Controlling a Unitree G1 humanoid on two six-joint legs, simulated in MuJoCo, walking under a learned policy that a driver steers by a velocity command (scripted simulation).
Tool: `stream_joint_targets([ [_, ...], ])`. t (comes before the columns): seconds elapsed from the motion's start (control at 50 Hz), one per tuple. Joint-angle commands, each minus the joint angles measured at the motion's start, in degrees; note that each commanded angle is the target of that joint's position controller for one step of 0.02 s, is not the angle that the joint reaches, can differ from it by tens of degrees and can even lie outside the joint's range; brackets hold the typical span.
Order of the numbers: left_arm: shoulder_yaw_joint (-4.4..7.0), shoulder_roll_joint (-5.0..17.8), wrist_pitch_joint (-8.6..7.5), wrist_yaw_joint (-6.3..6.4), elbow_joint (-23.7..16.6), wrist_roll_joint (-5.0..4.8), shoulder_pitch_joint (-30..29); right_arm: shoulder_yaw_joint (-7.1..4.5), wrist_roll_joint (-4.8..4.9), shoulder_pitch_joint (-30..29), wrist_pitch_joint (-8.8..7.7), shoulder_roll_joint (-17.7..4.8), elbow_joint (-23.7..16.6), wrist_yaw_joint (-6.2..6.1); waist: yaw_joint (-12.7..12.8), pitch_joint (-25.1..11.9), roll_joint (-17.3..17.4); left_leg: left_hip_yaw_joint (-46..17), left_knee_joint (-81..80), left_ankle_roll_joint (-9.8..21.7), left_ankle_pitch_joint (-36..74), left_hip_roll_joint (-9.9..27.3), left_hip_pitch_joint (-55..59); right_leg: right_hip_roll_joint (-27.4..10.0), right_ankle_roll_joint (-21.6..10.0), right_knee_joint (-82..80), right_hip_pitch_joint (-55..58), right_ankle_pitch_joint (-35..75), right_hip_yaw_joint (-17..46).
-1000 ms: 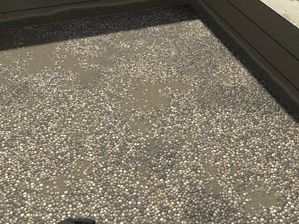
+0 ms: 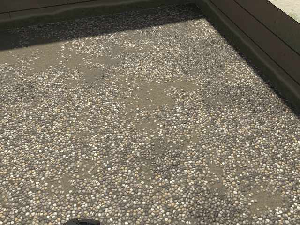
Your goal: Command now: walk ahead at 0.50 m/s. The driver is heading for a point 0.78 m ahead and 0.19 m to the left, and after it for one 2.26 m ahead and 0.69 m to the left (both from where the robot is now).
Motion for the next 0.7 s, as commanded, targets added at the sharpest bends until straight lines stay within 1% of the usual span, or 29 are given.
stream_joint_targets([
  [0.02,0.89,3.1,-1.31,-0.57,-6.1,0.70,-6.0,-1.28,-0.19,-5.7,-0.56,-4.6,-5.9,-0.01,1.0,-4.5,0.8,-2.9,-4.7,0.8,16.2,2.3,1.3,-3.6,-1.2,-5.1,0.1,19.2,2.2],
  [0.04,0.97,3.3,-1.46,-0.56,-5.9,0.75,-5.7,-1.21,-0.23,-5.5,-0.56,-4.3,-5.8,-0.03,0.9,-5.4,0.6,-2.9,-4.6,0.7,16.3,2.3,1.6,-3.6,-1.2,-4.9,0.4,19.7,2.2],
  [0.06,1.51,5.3,-1.41,0.82,-4.2,-0.34,-2.6,-1.21,0.27,-1.5,-1.56,-3.5,-4.4,-0.16,-1.0,-9.0,-1.0,-1.3,-4.5,1.0,2.8,0.6,5.0,-4.0,-1.2,-8.5,0.7,6.4,5.1],
  [0.08,1.37,4.8,-1.25,0.19,-6.0,-0.32,-7.5,-0.85,0.41,-5.8,-1.20,-3.5,-6.1,-0.07,-0.1,-0.9,-0.8,-2.7,-5.1,1.1,12.3,1.3,1.0,-4.3,-1.0,-6.7,-3.2,16.0,3.2],
  [0.1,1.23,4.1,-1.24,0.10,-5.9,0.07,-6.1,-1.22,0.20,-5.5,-1.12,-4.2,-5.7,-0.06,0.5,-3.3,0.4,-3.2,-4.7,1.4,13.2,1.7,2.2,-4.3,-0.9,-6.3,-2.5,17.0,2.8],
  [0.12,1.03,4.3,-1.21,0.75,-4.5,0.15,-3.0,-1.13,0.04,-2.0,-1.24,-3.2,-4.2,-0.13,-0.8,-6.9,-0.7,-1.5,-4.6,1.5,2.4,0.6,4.8,-4.1,-1.1,-9.3,-1.2,5.0,4.9],
  [0.14,0.58,2.7,-1.19,-0.21,-6.9,-0.18,-8.5,-0.61,-0.05,-6.8,-0.59,-3.1,-6.3,-0.09,0.3,-0.5,-0.4,-2.6,-5.0,0.8,14.4,1.7,-0.2,-3.9,-1.0,-6.1,-2.7,16.5,2.6],
  [0.16,0.62,2.3,-1.38,-0.44,-6.6,0.47,-6.8,-1.00,-0.32,-6.1,-0.52,-3.9,-5.8,-0.04,0.9,-4.1,0.6,-3.1,-4.8,0.9,15.5,2.3,1.0,-3.8,-1.2,-5.3,-0.7,18.0,2.4],
  [0.18,1.05,4.3,-1.42,0.53,-4.4,0.19,-2.5,-1.18,-0.04,-1.6,-1.05,-3.4,-4.2,-0.12,-0.9,-7.9,-0.5,-1.7,-4.8,1.3,2.2,0.7,4.8,-3.9,-1.2,-8.8,-0.3,5.0,4.6],
  [0.2,1.23,4.5,-1.27,0.02,-6.2,-0.33,-7.5,-0.85,0.39,-6.0,-0.90,-3.6,-6.2,-0.03,-0.2,-0.1,-0.6,-3.1,-5.2,1.2,12.3,1.4,0.7,-4.1,-0.8,-6.6,-4.1,15.0,2.8],
  [0.22,0.67,2.5,-1.41,-0.36,-6.6,0.44,-6.6,-1.01,-0.19,-6.5,-0.68,-4.0,-5.9,-0.05,1.2,-3.7,1.0,-3.3,-4.8,1.1,15.3,2.4,1.0,-3.8,-1.1,-5.4,-1.2,17.9,2.3],
  [0.24,1.00,4.2,-1.44,0.59,-4.4,0.27,-2.4,-1.17,0.04,-1.8,-1.14,-3.3,-4.2,-0.14,-0.9,-7.7,-0.2,-1.9,-4.9,1.4,2.1,0.7,4.7,-4.0,-1.1,-8.7,-0.4,5.0,4.6],
  [0.26,0.66,2.9,-1.36,-0.26,-6.9,-0.15,-8.1,-0.63,0.03,-6.8,-0.57,-3.2,-6.3,-0.11,0.4,-0.4,-0.2,-2.8,-5.1,0.9,14.2,1.8,-0.4,-3.9,-1.0,-5.9,-2.6,16.5,2.5],
  [0.28,0.64,2.4,-1.51,-0.44,-6.6,0.50,-6.4,-1.01,-0.22,-6.3,-0.55,-3.9,-5.8,-0.05,1.0,-4.1,0.7,-3.3,-4.9,1.0,15.1,2.3,0.7,-3.9,-1.2,-5.2,-0.6,18.1,2.3],
  [0.3,0.98,4.4,-1.63,0.40,-4.4,0.49,-2.0,-1.19,-0.01,-2.2,-0.84,-3.4,-4.3,-0.07,-0.8,-8.0,-0.3,-1.8,-4.5,1.4,2.4,0.6,4.7,-3.9,-1.4,-8.3,-0.4,5.5,4.5],
  [0.32,0.66,2.9,-1.48,-0.33,-6.9,-0.09,-7.9,-0.63,0.05,-6.9,-0.44,-3.1,-6.3,-0.05,0.3,-0.6,-0.3,-2.8,-5.0,0.8,13.9,1.7,-0.5,-4.0,-1.1,-5.7,-2.6,16.9,2.4],
  [0.36,0.44,2.2,-1.76,-0.73,-6.3,1.19,-5.4,-1.08,-0.50,-5.8,-0.08,-3.7,-5.7,0.00,1.0,-4.8,0.6,-3.1,-4.6,1.0,14.5,2.1,1.4,-3.8,-1.3,-5.4,-0.4,18.3,2.0],
  [0.38,1.04,4.5,-1.58,0.50,-4.4,0.10,-2.1,-1.13,0.04,-1.9,-0.78,-3.1,-4.3,-0.12,-1.1,-7.5,-0.8,-1.6,-4.6,1.1,1.5,0.4,4.5,-4.1,-1.1,-8.9,-0.9,5.1,4.7],
  [0.4,1.01,4.8,-1.39,0.63,-5.2,0.02,-4.6,-0.64,0.07,-3.5,-0.70,-2.3,-4.7,0.01,-1.1,-3.0,-2.2,-1.4,-4.6,1.4,1.5,0.0,2.8,-4.3,-1.4,-10.1,-3.7,2.3,5.5],
  [0.42,0.48,2.6,-1.41,-0.21,-7.4,-0.41,-8.6,-0.53,0.00,-7.4,-0.49,-2.9,-6.3,-0.02,0.2,0.0,-0.4,-2.8,-4.9,0.9,13.4,1.5,-0.4,-4.3,-1.2,-6.4,-3.3,15.6,3.0],
  [0.46,0.63,2.6,-1.61,-0.43,-6.4,0.57,-5.5,-1.13,-0.21,-5.8,-0.54,-4.0,-5.7,-0.01,0.8,-4.5,0.6,-3.2,-4.4,0.9,15.3,2.0,1.1,-4.0,-1.2,-5.0,-0.8,18.3,2.1],
  [0.48,0.45,2.3,-1.82,-0.69,-6.2,1.24,-5.0,-1.02,-0.55,-5.5,-0.13,-3.6,-5.5,-0.05,1.0,-5.0,0.4,-3.3,-4.7,1.0,15.2,2.3,1.6,-3.7,-1.2,-5.3,-0.7,18.0,1.7],
  [0.5,0.95,4.2,-1.92,0.39,-4.3,0.45,-1.5,-1.11,-0.01,-2.2,-0.69,-3.0,-4.2,-0.11,-1.0,-8.7,-0.4,-1.9,-4.5,1.4,2.2,0.6,5.1,-3.9,-1.3,-8.1,-0.3,5.5,4.2],
  [0.54,0.48,2.5,-1.49,-0.26,-7.4,-0.34,-8.3,-0.53,0.11,-7.5,-0.37,-2.9,-6.2,-0.07,0.2,-0.1,-0.2,-3.1,-5.2,0.8,13.0,1.6,-0.9,-4.2,-1.1,-6.0,-2.9,15.8,2.7],
  [0.6,0.42,2.2,-1.81,-0.68,-6.2,1.25,-4.8,-0.97,-0.48,-5.8,-0.06,-3.5,-5.6,-0.02,1.0,-4.8,0.3,-3.4,-4.7,1.0,14.9,2.1,1.5,-3.8,-1.2,-5.3,-0.9,17.9,1.7],
  [0.62,0.40,2.5,-1.80,0.25,-5.2,0.36,-2.6,-0.98,-0.43,-2.9,-0.55,-2.8,-4.4,-0.20,-0.6,-9.1,0.0,-1.7,-4.9,0.7,3.4,0.8,4.3,-3.8,-1.2,-7.9,0.8,6.9,4.0],
  [0.64,0.44,2.8,-1.51,0.41,-5.9,-0.07,-5.2,-0.56,-0.36,-4.0,-0.54,-2.0,-4.7,-0.19,-0.9,-4.1,-1.1,-1.6,-5.3,0.7,2.6,0.4,2.1,-4.0,-1.2,-9.1,-1.6,4.6,4.7],
  [0.66,0.53,2.7,-1.51,-0.21,-7.3,-0.35,-8.1,-0.49,0.16,-7.6,-0.34,-2.8,-6.2,-0.09,0.3,0.0,-0.5,-3.1,-5.3,0.8,12.7,1.5,-0.9,-4.3,-1.1,-6.1,-3.0,15.7,2.7],
  [0.7,0.60,2.5,-1.66,-0.38,-6.5,0.60,-5.1,-1.05,-0.07,-6.2,-0.45,-3.8,-5.8,0.00,0.9,-4.2,0.5,-3.4,-4.5,0.9,14.7,1.8,0.9,-4.2,-1.1,-5.0,-1.1,18.2,2.0],
])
